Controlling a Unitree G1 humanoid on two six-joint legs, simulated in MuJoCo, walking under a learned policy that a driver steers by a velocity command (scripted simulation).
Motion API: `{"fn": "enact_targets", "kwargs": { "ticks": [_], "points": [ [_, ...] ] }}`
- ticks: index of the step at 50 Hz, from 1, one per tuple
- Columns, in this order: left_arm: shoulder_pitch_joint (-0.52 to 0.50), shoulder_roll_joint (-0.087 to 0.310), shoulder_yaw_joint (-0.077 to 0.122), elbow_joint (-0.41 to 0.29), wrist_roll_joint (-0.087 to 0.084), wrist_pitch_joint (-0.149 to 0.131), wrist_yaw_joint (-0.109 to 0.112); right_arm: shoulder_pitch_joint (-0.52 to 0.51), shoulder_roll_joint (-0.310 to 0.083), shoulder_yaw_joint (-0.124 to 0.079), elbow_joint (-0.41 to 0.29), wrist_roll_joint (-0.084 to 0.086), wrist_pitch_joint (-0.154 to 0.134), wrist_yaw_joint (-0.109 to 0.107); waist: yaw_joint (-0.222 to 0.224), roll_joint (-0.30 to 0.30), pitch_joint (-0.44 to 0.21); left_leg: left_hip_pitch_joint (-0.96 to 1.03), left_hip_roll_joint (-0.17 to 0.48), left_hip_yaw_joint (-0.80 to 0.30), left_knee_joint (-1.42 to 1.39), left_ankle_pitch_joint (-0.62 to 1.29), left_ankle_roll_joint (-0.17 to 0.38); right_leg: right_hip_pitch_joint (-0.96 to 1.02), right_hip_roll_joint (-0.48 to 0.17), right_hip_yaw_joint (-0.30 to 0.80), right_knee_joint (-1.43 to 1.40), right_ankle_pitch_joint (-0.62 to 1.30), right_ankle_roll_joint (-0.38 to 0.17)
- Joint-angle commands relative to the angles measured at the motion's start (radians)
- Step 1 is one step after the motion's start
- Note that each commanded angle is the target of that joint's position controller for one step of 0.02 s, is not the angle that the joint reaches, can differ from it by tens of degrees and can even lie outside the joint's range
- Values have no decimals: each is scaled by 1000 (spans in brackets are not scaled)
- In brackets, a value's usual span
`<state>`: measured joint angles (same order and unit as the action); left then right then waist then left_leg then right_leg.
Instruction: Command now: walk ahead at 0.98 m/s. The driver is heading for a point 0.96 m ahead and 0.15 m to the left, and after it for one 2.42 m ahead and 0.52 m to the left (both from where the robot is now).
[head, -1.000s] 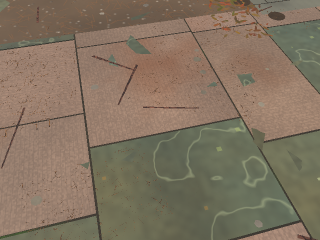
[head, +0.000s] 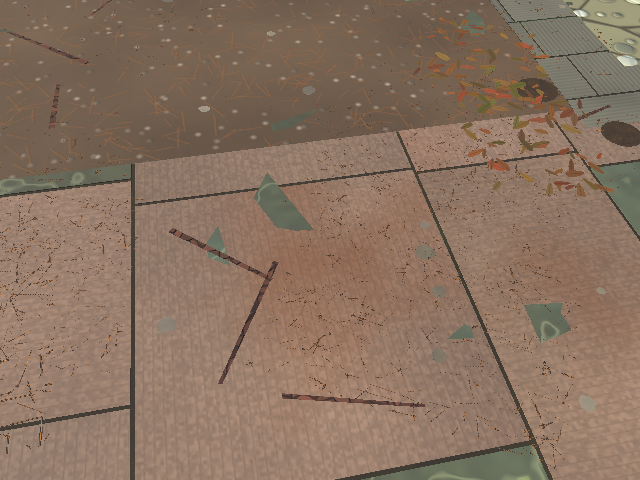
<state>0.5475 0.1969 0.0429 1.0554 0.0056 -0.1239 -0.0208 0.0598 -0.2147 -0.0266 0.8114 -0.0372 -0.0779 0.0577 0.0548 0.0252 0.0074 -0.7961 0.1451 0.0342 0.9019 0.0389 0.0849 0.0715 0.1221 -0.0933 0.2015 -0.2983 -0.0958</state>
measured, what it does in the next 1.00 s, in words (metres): walks ahead, turning left: left foot, then right foot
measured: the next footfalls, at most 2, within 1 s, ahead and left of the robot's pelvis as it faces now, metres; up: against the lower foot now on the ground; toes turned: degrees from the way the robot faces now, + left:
left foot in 0.16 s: +0.38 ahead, +0.08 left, +0.00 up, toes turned +3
right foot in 0.62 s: +0.84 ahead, -0.09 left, +0.00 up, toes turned -1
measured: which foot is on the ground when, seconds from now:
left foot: up 0.00-0.14, down 0.16-0.64, up 0.66-1.00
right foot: down 0.00-0.18, up 0.20-0.60, down 0.62-1.00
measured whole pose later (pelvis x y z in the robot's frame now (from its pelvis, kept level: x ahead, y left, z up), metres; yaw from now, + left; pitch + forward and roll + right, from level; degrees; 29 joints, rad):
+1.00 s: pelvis +0.96 +0.02 -0.01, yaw +17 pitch +0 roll -2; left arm 0.50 0.23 0.03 1.00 0.01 -0.13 0.01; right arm 0.02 -0.26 -0.03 0.75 -0.02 -0.03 0.07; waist 0.04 0.02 0.04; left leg -0.77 0.06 0.15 0.82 0.08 0.16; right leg 0.22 0.04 -0.32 0.19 -0.41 0.00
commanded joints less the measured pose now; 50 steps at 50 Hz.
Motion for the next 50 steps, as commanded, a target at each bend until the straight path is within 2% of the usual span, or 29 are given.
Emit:
{"fn": "enact_targets", "kwargs": {
  "ticks": [1,3,5,7,8,9,10,11,13,15,16,20,22,25,27,29,30,31,32,33,34,35,36,38,39,41,45,48,50],
  "points": [
    [-31,113,4,-68,-17,-36,8,-138,-12,18,-85,17,-9,12,-27,-38,180,234,-65,93,-229,164,16,-274,-245,100,-243,547,-69],
    [5,143,2,-56,-11,-33,15,-166,-34,16,-96,21,-10,3,-21,-63,153,248,-112,119,-321,154,41,-88,-262,68,-188,846,-49],
    [4,190,8,-53,7,-19,29,-112,-82,0,-85,16,-10,-11,-64,-118,62,317,-190,136,-349,29,62,77,-292,52,-31,1219,-30],
    [-27,236,21,-49,35,11,49,173,-153,-32,-9,18,-9,-37,-206,-167,-99,593,-232,99,-352,-114,94,94,-321,48,344,1347,-28],
    [-74,241,26,-59,38,23,52,369,-190,-53,52,9,-5,-54,-302,-150,-179,805,-195,71,-393,-154,114,-14,-295,28,623,1195,-32],
    [-83,154,11,-88,41,18,42,518,-270,-78,77,-12,1,-71,-319,-31,-277,1036,24,-162,-326,-430,141,-261,-205,33,1013,657,-49],
    [57,26,-13,-125,-35,-3,13,451,-292,-89,75,-25,0,-54,-149,298,-388,1266,259,-804,-539,-662,283,-676,-24,142,1360,-140,-9],
    [-63,124,0,-144,-28,-9,25,363,-219,-86,69,-6,-2,-36,-164,111,-274,1181,203,-788,-637,-680,249,-797,-104,195,1353,-50,-47],
    [-211,112,-2,-182,-11,-9,21,282,-99,-58,94,-7,-23,-29,-108,-80,-51,873,142,-510,-680,-435,198,-777,-181,184,1220,54,-50],
    [-199,56,-15,-196,29,23,-4,278,-56,-37,125,0,-37,-40,-28,-48,4,673,70,-369,-727,-396,149,-692,-225,191,1130,58,-28],
    [-215,42,-19,-203,36,36,-13,294,-49,-33,140,11,-47,-43,-15,-29,37,627,46,-327,-755,-377,141,-697,-244,183,1097,54,-13],
    [-455,67,-31,-307,42,47,-32,354,-95,-34,154,30,-69,-34,-38,-17,151,550,-30,-148,-855,-128,128,-800,-276,77,836,234,30],
    [-547,60,-44,-341,32,37,-40,376,-98,-32,154,40,-77,-30,-57,-23,164,514,-73,-68,-872,53,99,-685,-247,21,602,393,27],
    [-636,70,-51,-368,11,32,-43,445,-152,-36,175,49,-85,-39,-91,3,164,648,-23,-45,-941,283,79,-583,-195,-25,409,530,-5],
    [-647,106,-41,-376,21,31,-31,477,-168,-32,186,41,-75,-46,-91,24,118,828,-7,-28,-845,614,61,-566,-137,-50,350,469,-30],
    [-507,164,-17,-353,25,30,-10,463,-219,-38,188,18,-56,-63,2,91,-7,925,28,-54,-604,912,56,-408,-77,-13,347,312,-48],
    [-325,207,4,-301,21,30,7,433,-248,-46,184,7,-41,-72,91,108,-106,900,33,-68,-388,907,55,-228,-68,18,351,225,-57],
    [-120,244,23,-241,28,31,25,382,-248,-48,171,3,-33,-76,191,89,-188,760,-2,-62,-117,705,55,-2,-129,65,334,179,-62],
    [31,337,48,-218,53,31,44,402,-130,-27,134,-4,-36,-70,187,-78,-327,540,-85,-54,267,120,71,225,-388,329,380,-78,-56],
    [-45,353,56,-226,74,31,25,580,-26,-6,112,86,-43,-56,26,-360,-466,207,-218,-117,582,-491,47,413,-608,895,138,-322,-156],
    [-157,257,53,-244,55,32,9,456,-128,-22,108,71,-37,-71,33,-168,-315,109,-134,-133,583,-369,69,277,-537,816,59,-427,-122],
    [-225,174,34,-243,49,19,6,341,-139,-27,89,62,-32,-65,29,-64,-154,98,-95,-121,519,-277,63,103,-505,624,45,-301,-97],
    [-244,146,30,-225,52,11,4,308,-112,-24,81,53,-24,-57,1,1,-68,130,-62,-118,474,-256,59,-30,-474,500,16,-134,-77],
    [-220,103,15,-181,37,0,11,310,-59,-20,63,19,11,-33,-57,-54,-8,183,-21,-114,434,-245,47,-176,-420,296,-16,8,-27],
    [-204,88,13,-161,22,-7,8,289,-42,-19,46,17,27,-25,-70,-69,12,167,-4,-108,425,-237,43,-193,-399,226,-27,64,-5],
    [-196,86,12,-143,3,-18,5,205,-30,-16,0,15,48,-12,-81,-75,60,94,11,-75,396,-189,30,-218,-371,84,-59,178,36],
    [-180,101,9,-134,13,-34,3,42,-31,-1,-79,27,50,8,-81,-82,122,95,-35,43,162,31,44,-245,-285,-140,-85,535,83],
    [-142,147,9,-126,7,-29,27,-54,-54,5,-116,21,42,22,-78,-59,153,169,-97,146,-94,89,78,-157,-285,-219,-77,830,109],
    [-117,204,18,-136,5,-15,53,-24,-89,-3,-106,20,40,24,-107,-97,94,277,-174,204,-159,72,103,-55,-312,-235,41,1198,119]
  ]
}}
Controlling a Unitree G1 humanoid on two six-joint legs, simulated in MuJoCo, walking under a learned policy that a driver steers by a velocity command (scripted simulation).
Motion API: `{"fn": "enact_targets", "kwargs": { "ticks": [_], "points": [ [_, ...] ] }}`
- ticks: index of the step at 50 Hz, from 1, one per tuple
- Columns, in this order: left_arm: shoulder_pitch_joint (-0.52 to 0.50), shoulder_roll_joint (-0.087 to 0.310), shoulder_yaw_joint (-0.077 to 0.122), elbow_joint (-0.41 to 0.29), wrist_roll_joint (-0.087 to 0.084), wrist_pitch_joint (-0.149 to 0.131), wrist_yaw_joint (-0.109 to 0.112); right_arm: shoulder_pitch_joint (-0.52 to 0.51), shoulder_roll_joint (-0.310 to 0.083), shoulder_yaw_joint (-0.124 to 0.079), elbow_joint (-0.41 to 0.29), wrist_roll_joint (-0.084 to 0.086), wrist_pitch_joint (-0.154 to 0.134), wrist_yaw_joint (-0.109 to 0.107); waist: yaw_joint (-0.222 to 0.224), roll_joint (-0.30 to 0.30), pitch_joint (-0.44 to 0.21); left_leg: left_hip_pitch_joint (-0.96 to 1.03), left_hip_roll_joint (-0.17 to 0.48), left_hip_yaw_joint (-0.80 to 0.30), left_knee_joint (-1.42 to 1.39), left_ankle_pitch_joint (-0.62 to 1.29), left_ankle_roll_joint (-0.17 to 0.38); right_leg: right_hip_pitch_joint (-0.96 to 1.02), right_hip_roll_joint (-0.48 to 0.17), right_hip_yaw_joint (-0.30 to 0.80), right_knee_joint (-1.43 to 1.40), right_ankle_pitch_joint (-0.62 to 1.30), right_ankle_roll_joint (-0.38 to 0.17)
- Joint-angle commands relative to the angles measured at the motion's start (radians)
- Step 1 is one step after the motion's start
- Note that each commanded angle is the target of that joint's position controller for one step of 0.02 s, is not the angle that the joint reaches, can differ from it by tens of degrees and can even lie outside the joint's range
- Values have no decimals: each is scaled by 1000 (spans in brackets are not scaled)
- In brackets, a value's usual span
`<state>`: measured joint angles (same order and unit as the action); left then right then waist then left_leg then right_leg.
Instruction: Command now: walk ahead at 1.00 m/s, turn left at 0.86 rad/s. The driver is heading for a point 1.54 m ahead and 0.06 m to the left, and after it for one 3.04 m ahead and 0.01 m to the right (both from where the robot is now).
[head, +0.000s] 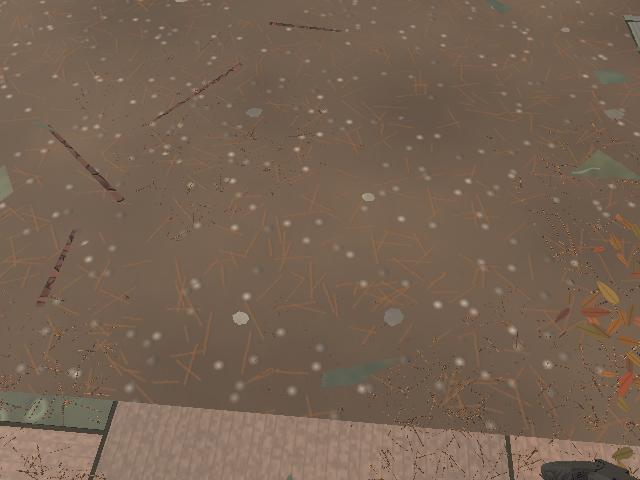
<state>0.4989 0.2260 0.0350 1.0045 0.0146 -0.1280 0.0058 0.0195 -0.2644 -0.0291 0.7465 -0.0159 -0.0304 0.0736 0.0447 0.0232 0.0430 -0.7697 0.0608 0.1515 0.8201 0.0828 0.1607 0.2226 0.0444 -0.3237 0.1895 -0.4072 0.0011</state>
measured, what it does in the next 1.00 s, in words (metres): walks ahead: left foot, then right foot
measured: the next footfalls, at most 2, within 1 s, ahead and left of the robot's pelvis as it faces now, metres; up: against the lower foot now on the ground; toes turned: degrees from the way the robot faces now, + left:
left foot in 0.10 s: +0.28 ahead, +0.03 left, +0.00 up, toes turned +10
right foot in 0.54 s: +0.74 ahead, +0.00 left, +0.00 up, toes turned +16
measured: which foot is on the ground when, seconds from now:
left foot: up 0.00-0.08, down 0.10-0.52, up 0.54-0.94, down 0.96-1.00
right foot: down 0.00-0.08, up 0.10-0.52, down 0.54-0.94, up 0.96-1.00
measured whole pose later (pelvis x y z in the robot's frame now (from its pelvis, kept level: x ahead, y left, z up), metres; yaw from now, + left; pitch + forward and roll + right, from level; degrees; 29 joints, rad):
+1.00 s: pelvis +0.94 +0.14 +0.00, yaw -2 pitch +3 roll +0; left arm 0.48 0.31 0.09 0.85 -0.02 -0.06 -0.01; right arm -0.03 -0.25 0.03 0.60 -0.06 -0.11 0.00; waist 0.13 -0.02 0.01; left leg -0.51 0.03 -0.02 0.59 -0.13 -0.03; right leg -0.11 0.10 0.20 0.89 -0.48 -0.10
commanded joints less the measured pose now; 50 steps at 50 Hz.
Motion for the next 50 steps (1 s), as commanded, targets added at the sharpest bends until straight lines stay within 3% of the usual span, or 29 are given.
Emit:
{"fn": "enact_targets", "kwargs": {
  "ticks": [1,3,4,5,6,7,8,9,12,16,19,22,24,26,27,28,29,30,31,32,33,35,39,44,46,47,48,49,50],
  "points": [
    [-80,210,34,-96,-2,2,40,81,-66,-8,-25,1,-5,4,-141,-124,13,327,-120,91,-88,-18,40,-171,-258,0,148,1448,23],
    [-173,262,54,-136,12,36,50,404,-147,-48,61,1,2,-15,-306,-154,-138,647,-161,44,-80,-146,88,-223,-302,39,548,1553,-1],
    [-227,266,61,-158,20,53,40,592,-189,-79,121,5,1,-35,-381,-108,-201,862,-152,-45,-158,-226,127,-355,-281,63,891,1315,-23],
    [-291,193,54,-177,18,52,17,519,-215,-109,119,38,14,-56,-334,108,-108,936,-86,-202,-242,-274,156,-620,-60,89,1309,301,-18],
    [-198,92,21,-302,13,25,8,402,-327,-117,82,-6,23,-50,-122,236,-163,1112,96,-681,-282,-94,331,-1007,13,229,1559,-91,32],
    [-233,105,5,-346,8,-4,6,418,-323,-123,50,-17,23,-58,-164,109,-276,1178,207,-962,-506,-414,403,-1129,-16,407,1545,-64,22],
    [-275,143,6,-336,12,-20,3,404,-227,-107,63,-16,15,-69,-134,-75,-118,1014,203,-953,-606,-511,334,-1143,-77,425,1408,-2,12],
    [-290,140,5,-336,19,-15,0,369,-171,-88,77,-14,4,-75,-70,-140,-33,842,170,-850,-616,-470,274,-1074,-122,419,1286,39,13],
    [-257,102,-12,-315,65,54,-12,310,-117,-57,65,6,-50,-84,16,-157,26,503,51,-608,-636,-316,202,-874,-197,391,1091,60,47],
    [-465,65,-37,-398,38,59,-36,391,-131,-59,90,16,-85,-66,-65,-69,81,435,-56,-400,-695,-25,128,-802,-202,302,680,374,30],
    [-576,59,-42,-423,15,53,-43,486,-135,-60,115,33,-93,-55,-151,-32,60,586,-47,-360,-717,207,56,-750,-131,238,461,595,-22],
    [-603,96,-29,-442,11,48,-34,487,-168,-61,124,17,-95,-65,-150,24,22,792,2,-342,-651,484,27,-723,-73,229,339,566,-69],
    [-483,158,-2,-410,11,45,-25,466,-219,-70,128,-2,-93,-78,-74,79,-69,922,47,-308,-500,788,0,-625,-9,215,326,432,-103],
    [-114,218,34,-295,-1,53,-3,379,-241,-77,121,-37,-69,-93,128,100,-220,886,49,-242,-97,870,-19,-327,10,216,320,307,-143],
    [98,267,55,-241,10,63,13,327,-198,-66,100,-44,-67,-97,224,51,-305,676,0,-204,273,613,-26,-83,-102,336,402,134,-186],
    [82,360,81,-222,41,63,3,465,-34,-27,52,7,-80,-68,63,-340,-376,204,-198,-191,690,-376,-102,204,-359,956,286,-67,-374],
    [-4,272,74,-231,12,71,-22,407,-91,-19,40,-9,-98,-71,68,-251,-338,24,-168,-248,721,-479,-78,188,-359,1228,95,-154,-391],
    [-98,223,67,-246,10,66,-28,298,-107,-15,10,-8,-105,-71,42,-131,-183,-29,-85,-280,671,-378,-77,53,-336,1071,77,-112,-368],
    [-99,173,59,-229,6,64,-33,226,-117,-8,-10,-25,-109,-67,33,3,-125,12,-51,-267,586,-347,-83,-82,-297,966,70,-14,-341],
    [-85,146,50,-209,7,62,-28,185,-103,-4,-35,-40,-105,-62,6,34,-65,46,-28,-262,517,-349,-96,-205,-250,884,54,61,-317],
    [-77,127,40,-184,4,59,-20,177,-85,4,-62,-57,-91,-55,-36,17,-29,82,-14,-258,458,-365,-117,-307,-205,833,32,92,-303],
    [-65,159,46,-172,-9,44,-16,176,-68,18,-90,-68,-66,-46,-72,-38,6,88,13,-238,350,-411,-149,-407,-171,789,-10,114,-312],
    [-94,200,66,-207,-11,33,-19,-46,-58,50,-190,-33,-63,-25,-41,-67,81,278,11,-160,-69,-157,-200,-666,-87,666,-110,219,-272],
    [-22,242,88,-205,-31,38,-24,-96,-94,39,-205,-18,-67,-43,16,-80,6,428,-45,-162,-286,-20,-186,-455,-112,689,9,542,-195],
    [-14,273,95,-203,-22,44,-19,31,-146,12,-171,-20,-75,-63,-44,-60,-105,590,-91,-151,-332,-174,-162,-370,-99,672,253,784,-158],
    [-44,286,98,-210,-22,42,-23,184,-177,-7,-136,-24,-82,-78,-130,-43,-196,788,-54,-169,-321,-216,-145,-442,-56,643,473,769,-136],
    [-76,218,79,-239,-23,31,-25,398,-252,-36,-115,-44,-84,-102,-224,20,-336,1026,142,-354,-323,-505,-108,-589,-12,586,779,546,-127],
    [1,73,42,-287,-64,31,-19,438,-325,-56,-108,-79,-75,-105,-164,280,-476,1252,437,-861,-469,-812,-19,-887,85,474,1088,-106,-105],
    [-32,131,37,-297,-41,47,-12,382,-291,-64,-101,-54,-63,-100,-135,275,-419,1172,428,-1006,-542,-921,11,-1016,-4,433,1208,-30,-123]
  ]
}}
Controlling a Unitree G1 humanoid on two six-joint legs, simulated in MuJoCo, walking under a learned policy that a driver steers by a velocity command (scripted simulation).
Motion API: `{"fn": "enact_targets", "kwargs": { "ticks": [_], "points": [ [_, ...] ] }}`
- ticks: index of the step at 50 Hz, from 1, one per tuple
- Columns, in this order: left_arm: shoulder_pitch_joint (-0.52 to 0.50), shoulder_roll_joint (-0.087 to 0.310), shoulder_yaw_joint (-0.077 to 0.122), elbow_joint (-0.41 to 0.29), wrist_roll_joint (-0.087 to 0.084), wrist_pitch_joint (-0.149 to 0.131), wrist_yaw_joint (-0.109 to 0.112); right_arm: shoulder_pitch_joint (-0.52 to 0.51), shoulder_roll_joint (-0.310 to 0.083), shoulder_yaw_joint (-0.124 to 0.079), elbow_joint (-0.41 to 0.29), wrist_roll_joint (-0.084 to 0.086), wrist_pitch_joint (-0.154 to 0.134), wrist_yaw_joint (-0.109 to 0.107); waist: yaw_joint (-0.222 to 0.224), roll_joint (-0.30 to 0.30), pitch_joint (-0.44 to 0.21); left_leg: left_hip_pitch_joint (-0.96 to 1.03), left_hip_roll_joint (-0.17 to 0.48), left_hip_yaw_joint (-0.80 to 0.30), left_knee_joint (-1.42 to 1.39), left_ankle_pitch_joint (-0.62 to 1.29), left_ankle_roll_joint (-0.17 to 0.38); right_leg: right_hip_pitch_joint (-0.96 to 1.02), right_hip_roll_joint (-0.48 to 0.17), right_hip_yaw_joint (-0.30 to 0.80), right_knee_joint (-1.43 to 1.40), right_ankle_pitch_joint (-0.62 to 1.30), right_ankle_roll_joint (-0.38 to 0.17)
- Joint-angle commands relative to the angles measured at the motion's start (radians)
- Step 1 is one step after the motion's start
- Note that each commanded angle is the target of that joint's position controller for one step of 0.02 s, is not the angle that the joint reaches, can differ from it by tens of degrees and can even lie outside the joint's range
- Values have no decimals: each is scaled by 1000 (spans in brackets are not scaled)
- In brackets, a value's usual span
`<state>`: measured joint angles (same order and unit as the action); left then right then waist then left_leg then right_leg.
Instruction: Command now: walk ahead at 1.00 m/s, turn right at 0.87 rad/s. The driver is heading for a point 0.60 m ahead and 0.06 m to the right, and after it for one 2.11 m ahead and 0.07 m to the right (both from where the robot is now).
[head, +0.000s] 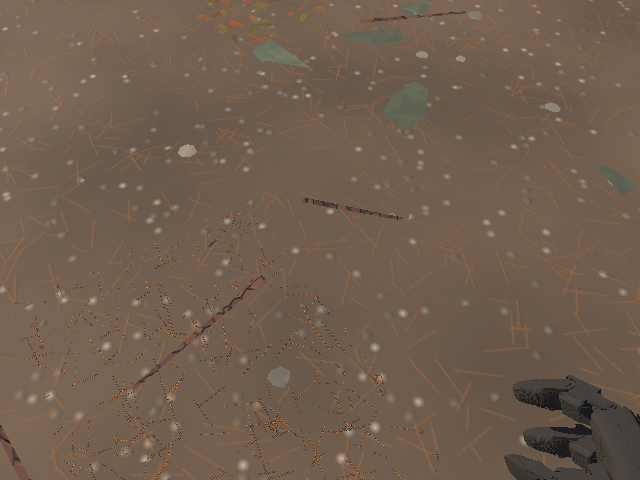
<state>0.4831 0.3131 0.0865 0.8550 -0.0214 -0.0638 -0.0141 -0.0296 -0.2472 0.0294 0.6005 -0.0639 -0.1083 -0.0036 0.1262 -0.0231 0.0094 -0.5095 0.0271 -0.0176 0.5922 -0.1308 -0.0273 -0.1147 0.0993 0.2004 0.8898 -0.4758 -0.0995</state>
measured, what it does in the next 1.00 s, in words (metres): walks ahead: right foot, then left foot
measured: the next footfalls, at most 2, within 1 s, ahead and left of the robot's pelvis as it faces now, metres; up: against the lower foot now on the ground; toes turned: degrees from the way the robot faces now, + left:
right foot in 0.40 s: +0.51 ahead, -0.13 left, +0.00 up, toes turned -23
left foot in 0.80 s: +0.86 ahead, -0.10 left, +0.00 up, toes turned -11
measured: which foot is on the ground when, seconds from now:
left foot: down 0.00-0.36, up 0.38-0.78, down 0.80-1.00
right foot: up 0.00-0.38, down 0.40-0.78, up 0.80-1.00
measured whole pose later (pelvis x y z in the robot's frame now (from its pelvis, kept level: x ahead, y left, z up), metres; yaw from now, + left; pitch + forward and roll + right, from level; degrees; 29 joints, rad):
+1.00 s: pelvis +0.71 -0.11 +0.01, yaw -2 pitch +2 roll -2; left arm -0.01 0.26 0.03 0.64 0.01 -0.02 0.01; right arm 0.25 -0.30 -0.08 0.62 0.01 -0.01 0.00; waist -0.05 0.01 0.08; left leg -0.43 -0.17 -0.09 0.46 -0.04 0.13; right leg -0.57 0.05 0.16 1.20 -0.41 0.03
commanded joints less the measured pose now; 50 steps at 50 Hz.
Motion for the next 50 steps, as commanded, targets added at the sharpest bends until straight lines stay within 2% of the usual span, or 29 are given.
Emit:
{"fn": "enact_targets", "kwargs": {
  "ticks": [1,2,4,7,13,16,18,19,20,21,22,23,24,25,26,27,28,31,34,37,39,40,41,42,43,44,45,48,50],
  "points": [
    [-121,80,-7,-140,18,-4,6,355,-198,-101,36,4,16,-19,-225,182,-220,776,398,-645,-312,-615,177,-719,-109,-116,495,133,-21],
    [-179,75,-7,-145,33,3,-6,333,-149,-90,52,7,14,-12,-216,94,-121,658,352,-476,-313,-398,164,-703,-140,-123,448,179,-12],
    [-219,38,-11,-167,52,29,-32,361,-121,-81,101,12,5,-12,-175,117,-41,530,290,-271,-342,-150,135,-672,-178,-128,415,183,4],
    [-313,-1,-28,-232,56,63,-52,390,-89,-78,158,45,-18,6,-139,133,7,491,276,-91,-379,93,112,-730,-213,-149,392,216,12],
    [-502,17,-56,-325,53,64,-92,355,-157,-90,195,40,-33,1,-105,76,122,376,178,254,-494,363,59,-542,-167,-309,-21,501,-27],
    [-462,42,-54,-296,59,52,-83,443,-233,-101,216,38,-20,-10,-75,102,66,487,202,279,-349,1001,60,-339,-42,-382,-130,440,-82],
    [-182,101,-25,-206,65,41,-61,409,-300,-114,203,30,13,-20,76,142,-83,484,245,257,11,1175,87,-37,12,-331,-164,329,-127],
    [16,140,0,-133,70,40,-40,380,-294,-112,192,30,24,-20,164,115,-161,366,220,262,301,1042,94,215,11,-280,-258,324,-150],
    [-7,219,25,-112,70,46,-15,434,-187,-92,185,13,27,-6,68,-63,-168,114,88,240,699,14,82,385,-143,-77,-247,198,-152],
    [-94,314,38,-173,78,51,-4,562,-118,-66,104,67,22,2,-61,-275,-363,-206,-23,94,1054,-414,47,619,-456,519,-415,298,-303],
    [-89,248,36,-194,57,50,3,392,-200,-78,92,64,10,-8,19,-23,-333,-258,10,-22,1051,-267,51,522,-433,506,-528,423,-262],
    [-139,217,22,-166,55,37,16,378,-172,-71,97,81,8,-11,-46,9,-153,-249,35,-10,990,-212,45,332,-438,341,-533,667,-249],
    [-176,151,3,-148,58,19,16,398,-150,-63,130,71,15,-11,-100,106,-53,-172,58,-25,895,-219,42,144,-410,207,-536,860,-224],
    [-197,114,-11,-143,54,0,15,434,-127,-62,156,62,35,-8,-139,118,-17,-80,67,-54,814,-233,41,15,-387,91,-543,972,-190],
    [-208,86,-22,-130,44,-13,10,488,-110,-63,184,52,61,-2,-177,89,-5,16,74,-57,732,-237,35,-87,-369,3,-581,1004,-158],
    [-304,33,-26,-156,19,-43,-12,473,-162,-99,192,138,52,-17,-179,31,-35,-10,105,-117,721,-242,27,-71,-349,-27,-595,941,-153],
    [-329,31,-26,-146,14,-58,-17,447,-153,-99,189,142,50,-20,-186,10,-32,-15,112,-112,645,-210,27,-90,-331,-76,-616,950,-129],
    [-391,48,-22,-140,31,-59,22,322,-78,-86,135,98,31,-9,-184,-21,29,-17,67,1,374,30,13,-178,-219,-290,-659,1017,-52],
    [-312,70,-20,-126,24,-36,69,230,-40,-78,109,82,16,34,-104,-18,-20,23,-6,111,79,366,9,-71,-179,-384,-584,982,6],
    [-321,106,-9,-134,18,4,93,309,-100,-108,93,79,29,73,-146,-80,-91,112,-66,149,30,296,40,32,-233,-388,-417,1135,39],
    [-402,120,-1,-172,9,27,95,497,-181,-147,118,74,49,72,-256,-87,-153,290,-99,134,37,171,103,-5,-255,-372,-177,1206,55],
    [-464,102,-7,-191,1,29,82,632,-219,-167,143,73,55,56,-350,-2,-167,441,-79,72,-76,259,150,-100,-200,-370,97,978,78],
    [-407,-40,-38,-204,42,25,46,570,-244,-161,144,69,51,38,-230,323,-82,525,33,-129,-58,753,204,-340,-16,-352,428,-96,121],
    [-183,-57,-51,-214,33,15,23,439,-296,-152,47,11,30,33,-86,374,-273,693,254,-688,-117,754,455,-565,97,-126,740,-233,168],
    [-181,75,-36,-208,20,5,8,334,-299,-168,-34,16,39,34,-129,205,-382,691,295,-793,-251,356,472,-574,36,-11,740,-124,135],
    [-308,123,-21,-235,15,7,10,279,-241,-155,-59,49,50,30,-139,53,-246,556,244,-714,-292,95,417,-602,4,-24,646,-35,113],
    [-366,105,-20,-244,28,19,21,249,-206,-144,-65,77,62,23,-114,-67,-159,424,193,-648,-321,-57,357,-594,-33,-35,562,24,113],
    [-386,74,-15,-250,33,50,31,216,-187,-143,-90,76,86,-1,-87,4,-86,235,63,-491,-329,-17,274,-486,-57,-43,313,79,125],
    [-398,34,-20,-239,36,48,37,245,-205,-153,-90,77,103,-20,-104,32,-110,247,31,-441,-289,150,255,-473,-40,-62,182,109,152]
  ]
}}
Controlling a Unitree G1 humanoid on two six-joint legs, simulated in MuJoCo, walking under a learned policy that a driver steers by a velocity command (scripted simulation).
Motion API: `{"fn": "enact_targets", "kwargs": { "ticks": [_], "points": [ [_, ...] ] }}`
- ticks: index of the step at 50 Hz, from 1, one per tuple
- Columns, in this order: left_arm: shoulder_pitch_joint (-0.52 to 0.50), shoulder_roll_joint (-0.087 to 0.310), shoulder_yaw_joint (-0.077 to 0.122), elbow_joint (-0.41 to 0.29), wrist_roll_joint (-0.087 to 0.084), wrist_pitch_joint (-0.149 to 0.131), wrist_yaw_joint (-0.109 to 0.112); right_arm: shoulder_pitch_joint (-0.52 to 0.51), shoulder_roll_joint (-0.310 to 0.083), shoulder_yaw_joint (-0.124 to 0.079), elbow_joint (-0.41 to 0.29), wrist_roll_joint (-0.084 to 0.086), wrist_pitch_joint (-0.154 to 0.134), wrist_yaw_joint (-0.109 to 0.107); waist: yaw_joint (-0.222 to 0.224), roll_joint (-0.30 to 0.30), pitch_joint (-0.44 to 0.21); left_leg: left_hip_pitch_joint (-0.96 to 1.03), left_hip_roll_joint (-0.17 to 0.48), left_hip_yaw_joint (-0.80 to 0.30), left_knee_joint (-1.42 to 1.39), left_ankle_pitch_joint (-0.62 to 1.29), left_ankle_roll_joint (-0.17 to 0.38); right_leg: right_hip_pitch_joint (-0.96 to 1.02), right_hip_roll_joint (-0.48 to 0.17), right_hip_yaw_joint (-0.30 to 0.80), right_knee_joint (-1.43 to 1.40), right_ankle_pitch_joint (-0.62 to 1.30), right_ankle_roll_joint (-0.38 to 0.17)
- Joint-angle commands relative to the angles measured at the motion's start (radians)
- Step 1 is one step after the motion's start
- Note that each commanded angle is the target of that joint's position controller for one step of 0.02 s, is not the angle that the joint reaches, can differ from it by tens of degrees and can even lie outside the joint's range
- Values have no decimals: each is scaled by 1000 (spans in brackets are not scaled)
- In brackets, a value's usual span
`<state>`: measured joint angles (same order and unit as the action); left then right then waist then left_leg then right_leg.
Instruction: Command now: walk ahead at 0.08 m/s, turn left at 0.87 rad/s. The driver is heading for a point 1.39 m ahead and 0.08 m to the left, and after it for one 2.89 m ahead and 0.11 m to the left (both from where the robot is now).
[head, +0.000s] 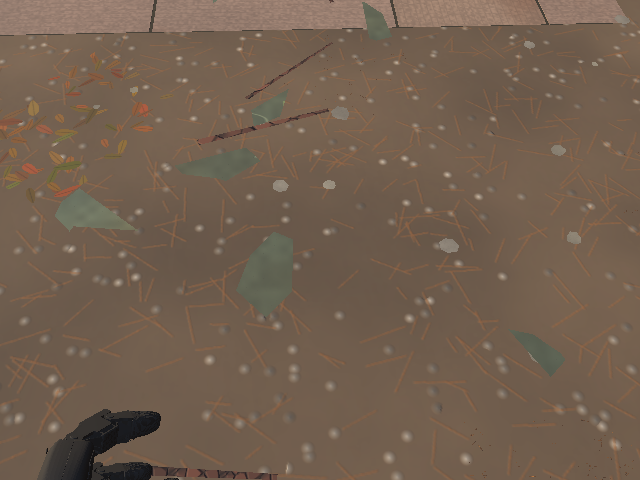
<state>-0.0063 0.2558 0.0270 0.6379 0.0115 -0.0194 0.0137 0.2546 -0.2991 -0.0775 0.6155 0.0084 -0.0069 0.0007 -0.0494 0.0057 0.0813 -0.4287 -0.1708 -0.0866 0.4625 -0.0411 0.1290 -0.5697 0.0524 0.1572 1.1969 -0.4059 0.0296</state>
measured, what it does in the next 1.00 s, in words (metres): walks ahead, turning left: right foot, then left foot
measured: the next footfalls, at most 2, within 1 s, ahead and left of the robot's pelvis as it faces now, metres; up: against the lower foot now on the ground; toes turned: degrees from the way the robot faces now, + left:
right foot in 0.34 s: +0.22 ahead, -0.16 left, +0.00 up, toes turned +25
left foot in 0.72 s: +0.07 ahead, +0.05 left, +0.00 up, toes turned +18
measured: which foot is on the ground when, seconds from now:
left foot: down 0.00-0.34, up 0.36-0.70, down 0.72-1.00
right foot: up 0.00-0.32, down 0.34-1.00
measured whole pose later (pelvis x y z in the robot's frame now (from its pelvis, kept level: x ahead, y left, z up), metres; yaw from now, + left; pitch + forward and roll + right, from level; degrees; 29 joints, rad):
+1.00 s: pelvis +0.10 -0.06 +0.01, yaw +22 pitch -1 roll +0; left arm 0.20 0.24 0.04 0.80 0.01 -0.01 0.01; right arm 0.25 -0.20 -0.02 0.71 -0.02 -0.01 -0.01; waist 0.02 0.00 0.01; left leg -0.19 -0.03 -0.06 0.56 -0.35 0.01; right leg -0.28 0.00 0.07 0.54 -0.24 0.03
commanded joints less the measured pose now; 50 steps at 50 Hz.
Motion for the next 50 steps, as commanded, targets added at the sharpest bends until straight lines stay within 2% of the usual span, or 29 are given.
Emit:
{"fn": "enact_targets", "kwargs": {
  "ticks": [1,4,8,10,13,15,16,17,18,19,20,21,22,23,25,27,29,31,32,34,35,36,37,38,39,41,43,50],
  "points": [
    [81,84,39,-21,0,4,14,-25,-165,-52,-105,6,12,-34,63,16,-210,194,228,-376,-145,91,91,-20,15,-13,-166,56,37],
    [51,92,46,-14,-13,8,25,-41,-172,-58,-121,14,41,-54,46,68,-235,233,212,-399,-124,-27,49,-35,19,12,-267,126,58],
    [5,105,58,-11,-17,-7,26,-60,-163,-60,-136,9,61,-53,18,139,-200,232,187,-449,-116,-156,31,-5,27,25,-388,163,56],
    [5,116,63,-4,-17,-22,18,-72,-157,-58,-143,4,65,-50,10,161,-202,261,194,-468,-87,-115,38,18,22,27,-447,162,49],
    [23,132,65,8,-10,-41,1,-80,-140,-46,-151,-2,63,-42,-4,172,-228,285,217,-493,-18,72,47,106,6,11,-543,155,29],
    [61,139,70,19,-9,-48,-11,-97,-134,-37,-154,1,62,-36,17,163,-225,263,211,-513,18,125,40,213,-5,-8,-671,205,7],
    [89,139,73,29,-8,-50,-15,-109,-129,-32,-154,7,62,-33,40,139,-213,223,188,-503,41,63,21,302,-18,-22,-783,319,-11],
    [79,163,77,21,2,-46,-14,-60,-98,-21,-142,6,60,-28,20,35,-221,155,133,-450,132,-202,-21,405,-122,59,-835,426,-57],
    [38,224,83,-13,20,-31,-6,31,-75,-12,-127,-4,54,-23,-36,-200,-212,43,-8,-287,343,-570,-89,475,-319,240,-832,686,-168],
    [115,239,95,7,36,-25,-4,-27,-165,-39,-153,1,41,-22,16,-310,-180,-82,-42,-167,554,-659,-147,419,-436,423,-880,693,-320],
    [111,204,88,-2,16,-23,0,-44,-223,-56,-132,-4,36,-24,25,-195,-168,-112,25,-160,685,-574,-178,401,-420,394,-858,585,-323],
    [97,165,75,-7,1,-16,7,-58,-212,-55,-108,-1,44,-27,33,-121,-153,-115,36,-149,735,-504,-192,390,-350,296,-841,502,-275],
    [93,145,63,-15,-9,-9,11,-54,-172,-44,-89,-2,57,-32,38,-84,-146,-119,38,-137,788,-473,-206,389,-303,240,-836,448,-239],
    [88,144,56,-15,-13,-3,14,-45,-140,-33,-84,-1,63,-31,40,-80,-127,-129,37,-121,829,-448,-215,376,-286,215,-844,444,-236],
    [97,132,46,-9,-4,9,16,-62,-91,-14,-86,8,59,-28,45,-116,-116,-106,52,-62,761,-415,-222,369,-222,130,-865,406,-221],
    [113,120,42,-3,-1,19,15,-81,-63,-1,-84,9,52,-30,60,-161,-131,-80,96,-22,588,-408,-231,420,-195,99,-865,353,-218],
    [121,133,45,3,-4,26,14,-92,-40,10,-78,4,47,-27,73,-202,-146,14,144,26,396,-427,-232,422,-195,92,-864,332,-223],
    [158,158,53,14,-5,31,12,-96,-51,7,-65,8,40,-26,97,-221,-152,74,154,49,257,-422,-224,432,-222,125,-856,346,-243],
    [167,161,52,19,-9,33,12,-81,-60,4,-50,10,37,-26,96,-215,-156,105,154,53,185,-381,-216,434,-232,138,-845,356,-246],
    [166,146,45,29,-24,33,13,-21,-48,4,-8,4,31,-23,57,-183,-152,221,142,72,-50,-206,-180,392,-222,128,-813,378,-220],
    [201,136,41,44,-28,25,11,-16,-57,5,-2,-7,27,-22,57,-160,-152,292,157,39,-108,-127,-151,345,-209,118,-804,378,-182],
    [212,121,35,46,-17,10,6,-14,-94,2,-14,-22,25,-27,64,-87,-174,375,233,-34,-80,-27,-116,276,-190,81,-762,342,-129],
    [226,76,25,34,0,-8,-3,-28,-148,-12,2,-36,24,-26,111,111,-182,331,294,-98,-25,5,-57,251,-88,-49,-720,233,-69],
    [174,72,21,34,14,-16,-7,-51,-66,6,-4,-38,18,-16,80,130,-173,237,297,-109,-55,-108,-28,317,-66,-84,-712,191,-24],
    [144,76,24,37,14,-17,-11,-63,-23,20,-2,-43,11,-11,72,109,-145,199,279,-99,-69,-194,-44,337,-65,-80,-713,213,-11],
    [140,76,27,49,8,-8,-7,-52,-38,18,8,-36,-1,-11,63,97,-96,156,248,-77,-68,-231,-78,339,-65,-77,-700,254,-17],
    [155,78,29,58,3,-4,-5,-30,-39,21,18,-30,-11,-15,67,83,-70,132,239,-70,-61,-216,-87,342,-71,-69,-705,274,-27],
    [180,75,33,109,-2,0,5,-7,-24,28,32,-24,-17,-20,65,19,-71,133,222,-60,-44,-179,-84,363,-77,-64,-702,311,-18]
  ]
}}
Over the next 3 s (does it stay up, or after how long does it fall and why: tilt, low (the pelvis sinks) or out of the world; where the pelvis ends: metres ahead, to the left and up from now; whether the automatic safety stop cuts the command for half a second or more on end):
stays up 0.87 0.16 -0.02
